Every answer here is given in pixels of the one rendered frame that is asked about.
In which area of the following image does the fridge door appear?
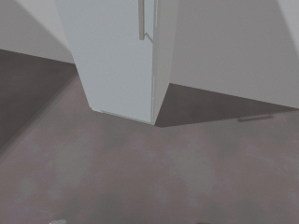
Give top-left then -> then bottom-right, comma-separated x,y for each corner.
53,0 -> 157,122

